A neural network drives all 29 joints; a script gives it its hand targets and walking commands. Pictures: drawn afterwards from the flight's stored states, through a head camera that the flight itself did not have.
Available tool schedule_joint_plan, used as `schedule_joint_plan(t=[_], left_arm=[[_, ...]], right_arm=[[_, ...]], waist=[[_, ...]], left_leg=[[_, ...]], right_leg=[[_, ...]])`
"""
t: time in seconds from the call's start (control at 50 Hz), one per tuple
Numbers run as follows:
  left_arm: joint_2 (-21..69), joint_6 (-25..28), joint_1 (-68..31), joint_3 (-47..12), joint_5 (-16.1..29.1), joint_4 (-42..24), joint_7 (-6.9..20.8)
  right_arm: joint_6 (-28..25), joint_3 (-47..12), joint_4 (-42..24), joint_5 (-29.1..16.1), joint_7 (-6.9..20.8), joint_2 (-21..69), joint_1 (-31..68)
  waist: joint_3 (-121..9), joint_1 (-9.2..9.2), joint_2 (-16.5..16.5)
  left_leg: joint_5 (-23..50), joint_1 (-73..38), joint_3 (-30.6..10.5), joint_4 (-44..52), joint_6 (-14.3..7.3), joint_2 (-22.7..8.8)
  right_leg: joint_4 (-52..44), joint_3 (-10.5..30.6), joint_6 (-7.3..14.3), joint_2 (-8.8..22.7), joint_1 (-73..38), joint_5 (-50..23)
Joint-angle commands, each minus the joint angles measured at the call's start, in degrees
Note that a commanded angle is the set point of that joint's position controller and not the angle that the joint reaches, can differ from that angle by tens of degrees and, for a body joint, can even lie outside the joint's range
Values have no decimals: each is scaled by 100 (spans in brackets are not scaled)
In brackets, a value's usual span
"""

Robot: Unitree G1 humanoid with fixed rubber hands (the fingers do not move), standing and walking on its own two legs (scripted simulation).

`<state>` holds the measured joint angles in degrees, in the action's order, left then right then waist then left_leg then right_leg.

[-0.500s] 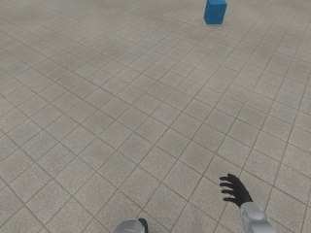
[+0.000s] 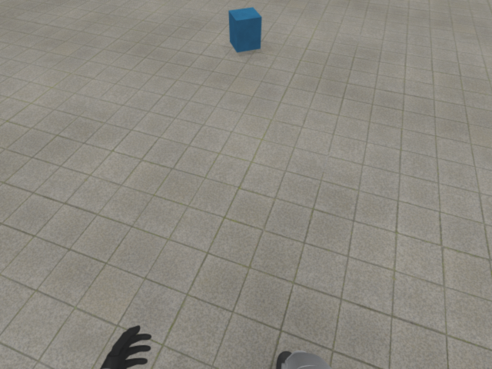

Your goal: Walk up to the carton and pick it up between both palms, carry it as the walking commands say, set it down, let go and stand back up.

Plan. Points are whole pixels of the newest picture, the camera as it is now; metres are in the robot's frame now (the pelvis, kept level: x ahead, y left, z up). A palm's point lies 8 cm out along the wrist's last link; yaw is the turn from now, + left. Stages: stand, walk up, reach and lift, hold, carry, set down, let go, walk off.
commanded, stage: walk up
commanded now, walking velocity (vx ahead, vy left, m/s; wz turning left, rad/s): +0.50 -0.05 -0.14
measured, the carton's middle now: (244, 30) +2.61 -0.22 -0.64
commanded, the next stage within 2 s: none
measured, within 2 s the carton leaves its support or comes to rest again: neither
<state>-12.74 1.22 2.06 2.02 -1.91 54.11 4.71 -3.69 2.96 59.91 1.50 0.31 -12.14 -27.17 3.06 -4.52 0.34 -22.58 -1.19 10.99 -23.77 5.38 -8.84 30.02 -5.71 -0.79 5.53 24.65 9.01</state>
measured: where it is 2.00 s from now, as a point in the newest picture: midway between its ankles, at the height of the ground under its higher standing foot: (248, 204)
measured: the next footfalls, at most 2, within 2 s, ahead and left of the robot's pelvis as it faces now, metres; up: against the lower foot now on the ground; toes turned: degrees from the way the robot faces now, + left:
left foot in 0.48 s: +0.38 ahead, +0.13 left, +0.00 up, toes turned +9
right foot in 1.00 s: +0.62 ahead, -0.19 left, +0.00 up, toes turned -9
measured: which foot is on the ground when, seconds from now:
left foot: down 0.00-0.02, up 0.04-0.46, down 0.48-1.00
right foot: down 0.00-0.50, up 0.52-0.98, down 1.00-1.00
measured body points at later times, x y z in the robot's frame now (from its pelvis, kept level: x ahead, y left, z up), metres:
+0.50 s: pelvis +0.24 +0.02 +0.00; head +0.26 +0.03 +0.45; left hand +0.15 +0.25 -0.16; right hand +0.41 -0.22 -0.11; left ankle +0.34 +0.13 -0.73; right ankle +0.13 -0.14 -0.72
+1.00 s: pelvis +0.47 -0.05 +0.00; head +0.49 -0.05 +0.45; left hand +0.64 +0.17 -0.13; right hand +0.35 -0.28 -0.14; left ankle +0.34 +0.13 -0.73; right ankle +0.57 -0.19 -0.73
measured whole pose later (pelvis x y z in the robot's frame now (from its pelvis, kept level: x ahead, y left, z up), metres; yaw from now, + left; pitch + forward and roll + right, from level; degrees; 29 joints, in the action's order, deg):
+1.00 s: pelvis +0.47 -0.05 +0.00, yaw -1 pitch +0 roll +0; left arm -12.2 1.6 2.3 2.0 -1.6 54.9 4.3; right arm -3.6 2.9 62.1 1.3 -0.2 -11.3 -27.9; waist 2.7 -5.2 0.4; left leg -22.0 -1.0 8.0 -22.1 5.6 -8.7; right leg 28.8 -6.8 -1.4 5.3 24.0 8.3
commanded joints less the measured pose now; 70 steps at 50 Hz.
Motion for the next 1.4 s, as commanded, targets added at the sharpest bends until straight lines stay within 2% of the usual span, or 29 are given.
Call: schedule_joint_plan(t=[0.0,0.02,0.04,0.1,0.14,0.26,0.32,0.38,0.42,0.46,0.48,0.5,0.52,0.54,0.58,0.62,0.66,0.8,0.88,0.94,0.96,0.98,1.0,1.02,1.04,1.1,1.16,1.28,1.38], left_arm=[[-1282,244,2111,424,-85,458,-230],[-1773,212,2535,527,-67,447,-305],[-1611,185,2410,511,-1,456,-323],[-767,367,1215,229,7,213,-361],[-614,417,1140,162,32,177,-379],[-649,497,1991,92,25,336,-449],[-615,464,2049,64,69,478,-440],[-713,379,2291,80,45,654,-421],[-795,330,2288,109,46,717,-441],[-709,294,2238,105,83,729,-452],[-541,288,2175,135,58,650,-475],[-293,239,2341,168,14,497,-450],[-381,174,2408,131,-47,595,-427],[-385,176,2264,87,-14,617,-393],[-355,134,2008,132,65,613,-298],[-324,30,1957,186,50,553,-232],[-272,-58,1710,175,22,487,-194],[-110,-137,287,65,70,9,-14],[-216,-74,-182,33,88,-141,20],[-333,26,1,84,40,-121,-28],[-407,128,422,122,7,5,-87],[-664,224,1146,236,-18,241,-166],[-1212,305,2129,421,-60,449,-269],[-1747,290,2784,549,-41,514,-358],[-1560,270,2561,511,38,511,-364],[-596,435,1301,202,31,246,-376],[-485,515,1521,126,65,280,-400],[-552,545,2311,96,52,464,-487],[-533,473,2511,79,69,703,-475]], right_arm=[[-12,134,-351,-20,39,-684,26],[-29,48,-699,26,28,-226,4],[-32,84,-786,97,-1,-410,361],[30,88,-609,116,22,-406,702],[174,105,-547,106,90,-369,537],[346,105,-834,57,257,-297,1853],[278,33,-991,-41,300,-252,2355],[242,29,-1008,-9,256,-253,2617],[168,49,-925,-13,194,-317,2296],[34,188,-398,-38,91,-722,868],[-3,331,-188,6,4,-1415,-112],[50,431,-99,12,-103,-2107,-629],[63,348,-160,-24,-99,-1860,-25],[25,270,-247,8,-86,-1422,577],[-77,110,-237,-4,-37,-670,1064],[-140,57,-87,-26,-37,-527,830],[-167,58,-7,-29,-39,-569,538],[-124,70,-10,-2,-96,-724,111],[-106,141,-17,-14,-99,-914,-24],[-52,221,23,-25,-101,-1076,12],[-9,193,52,-37,-65,-929,69],[17,131,56,-24,-24,-736,-64],[-1,72,-100,20,9,-453,-126],[-34,13,-479,22,-6,-169,-42],[-51,56,-563,69,-20,-373,373],[5,56,-395,89,25,-299,703],[258,95,-359,78,123,-269,654],[379,105,-687,62,272,-283,2001],[262,-11,-910,-58,289,-213,2836]], waist=[[-1089,1148,847],[-1508,1262,2194],[-1355,1175,1535],[-382,605,273],[-380,390,695],[210,681,647],[374,691,1073],[532,766,873],[404,627,741],[-510,85,-10],[-908,-279,-1030],[-1300,-344,-1757],[-961,34,-987],[-366,241,-798],[113,460,-772],[-26,533,-958],[-41,474,-973],[617,191,-964],[618,69,-1016],[355,186,-1157],[13,392,-1036],[-537,652,-439],[-1118,1061,883],[-1662,1284,2272],[-1390,1176,1541],[-276,570,141],[-335,384,749],[299,667,693],[549,804,1132]], left_leg=[[990,2614,117,-2996,-592,-43],[-1188,4001,-298,-4338,-519,601],[-927,4257,-961,-4895,-635,147],[550,3749,-1145,-4659,-526,-291],[687,3200,-1067,-4159,-432,-265],[1513,3569,-772,-2746,-298,-169],[1601,2825,-498,-1649,-299,76],[1207,2360,-185,-1221,-337,283],[986,1982,-193,-772,-359,349],[1093,130,-231,-349,-497,384],[905,-846,-2015,32,-698,-914],[272,-1339,-4864,1262,-1134,-2389],[-29,-599,-4699,1327,-1173,-2403],[39,125,-3849,1356,-1070,-1959],[1084,773,-2154,1306,-879,-1088],[2266,852,-1460,1165,-815,-829],[2748,763,-1219,1100,-869,-839],[1260,885,-1110,1645,-992,-963],[1362,747,-961,1618,-997,-1061],[1782,663,-727,1047,-906,-1028],[1543,900,-326,299,-820,-737],[1513,1454,-96,-857,-743,-377],[392,2561,-74,-2713,-589,1],[-1167,3930,-457,-4221,-538,607],[-848,4209,-1100,-4868,-659,130],[719,3730,-1168,-4617,-553,-269],[985,3243,-1032,-4122,-441,-196],[1744,3818,-799,-2867,-251,-74],[1646,2704,-253,-1380,-295,267]], right_leg=[[-566,1070,438,546,-3422,1346],[-1766,3552,1059,1987,-3892,2212],[-1811,3548,1190,2061,-3605,2358],[-1805,2379,978,1516,-1989,268],[-1898,1635,810,1221,-1589,-235],[-2351,981,789,1234,-1882,-241],[-2354,353,737,756,-1531,276],[-2132,546,846,823,-1396,94],[-1644,705,818,910,-1534,-237],[292,248,557,384,-1252,-943],[2033,53,293,-111,-79,675],[3607,232,134,-570,1209,2376],[4175,874,158,-88,1180,1922],[4115,862,170,48,1131,1328],[3773,719,98,295,915,449],[3610,593,-4,230,694,170],[3370,476,-111,215,793,-7],[1457,275,-224,258,983,-643],[432,136,-162,185,479,-445],[-31,-78,-77,-3,-212,-40],[-339,-281,-24,-149,-1042,-43],[-320,-344,70,-243,-2335,257],[-656,1102,322,724,-3411,1313],[-1805,3625,877,2065,-4055,2267],[-1867,3475,1001,2146,-3637,2411],[-1876,2155,780,1565,-1892,100],[-1889,1277,582,1235,-1716,-927],[-2313,953,643,1249,-2063,-638],[-2347,219,703,736,-1606,80]])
